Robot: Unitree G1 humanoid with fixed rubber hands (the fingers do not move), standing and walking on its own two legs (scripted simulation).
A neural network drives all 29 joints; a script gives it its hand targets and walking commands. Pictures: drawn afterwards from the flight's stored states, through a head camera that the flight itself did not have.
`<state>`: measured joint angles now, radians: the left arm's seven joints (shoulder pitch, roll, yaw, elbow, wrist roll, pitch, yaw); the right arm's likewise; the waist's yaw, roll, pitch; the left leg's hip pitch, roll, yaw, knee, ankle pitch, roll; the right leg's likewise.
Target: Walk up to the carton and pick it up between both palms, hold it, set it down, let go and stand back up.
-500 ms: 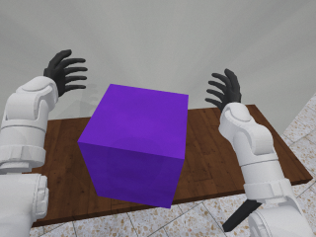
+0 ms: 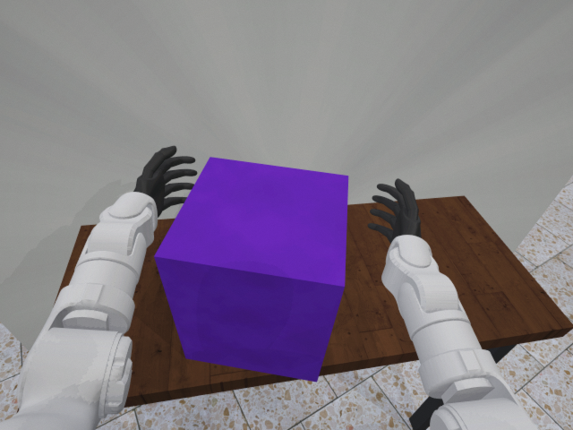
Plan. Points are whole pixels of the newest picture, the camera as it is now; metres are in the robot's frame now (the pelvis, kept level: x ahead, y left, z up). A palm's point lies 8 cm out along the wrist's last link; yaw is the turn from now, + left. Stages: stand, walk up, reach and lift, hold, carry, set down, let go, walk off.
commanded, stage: reach and lift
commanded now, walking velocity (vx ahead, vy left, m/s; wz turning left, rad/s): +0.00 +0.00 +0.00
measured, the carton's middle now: (264, 270) +0.37 +0.00 +0.05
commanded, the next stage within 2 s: none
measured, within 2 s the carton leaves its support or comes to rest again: neither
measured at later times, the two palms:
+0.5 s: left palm (164, 221) +0.43 +0.14 +0.11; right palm (381, 251) +0.34 -0.17 +0.10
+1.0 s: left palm (166, 221) +0.43 +0.13 +0.11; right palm (376, 251) +0.35 -0.17 +0.10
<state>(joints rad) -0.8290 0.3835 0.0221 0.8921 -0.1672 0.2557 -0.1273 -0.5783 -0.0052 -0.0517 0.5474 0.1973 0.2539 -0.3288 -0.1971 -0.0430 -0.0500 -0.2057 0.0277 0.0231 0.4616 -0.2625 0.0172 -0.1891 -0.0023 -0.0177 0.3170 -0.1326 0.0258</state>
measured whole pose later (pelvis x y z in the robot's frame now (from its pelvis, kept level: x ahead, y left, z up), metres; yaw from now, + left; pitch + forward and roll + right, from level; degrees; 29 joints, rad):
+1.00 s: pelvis -0.01 +0.00 +0.00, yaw +0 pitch +2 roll -2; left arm -0.82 0.26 0.06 0.88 -0.03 0.20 -0.09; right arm -0.60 0.07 -0.06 0.72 0.17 -0.01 -0.41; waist -0.15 -0.06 -0.01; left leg -0.26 0.03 0.01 0.47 -0.24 0.01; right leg -0.23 0.00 -0.03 0.31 -0.11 0.03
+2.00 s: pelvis +0.00 +0.01 +0.01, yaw +0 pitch -7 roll -2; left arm -0.73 0.05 0.34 0.61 0.32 0.23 -0.24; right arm -0.49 0.08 -0.14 0.76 0.01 -0.33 -0.30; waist -0.10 -0.09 0.18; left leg -0.01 0.00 0.03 0.35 -0.23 0.03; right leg 0.02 -0.02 -0.02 0.18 -0.09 0.05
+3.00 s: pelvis +0.00 -0.01 +0.01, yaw +2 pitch -8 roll -1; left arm -0.73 0.01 0.32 0.45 0.33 0.48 -0.13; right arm -0.55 0.02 -0.12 0.59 0.05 0.02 -0.21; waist -0.10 -0.06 0.07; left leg 0.03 0.01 0.00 0.32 -0.20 0.01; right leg 0.04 -0.02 -0.05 0.22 -0.11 0.03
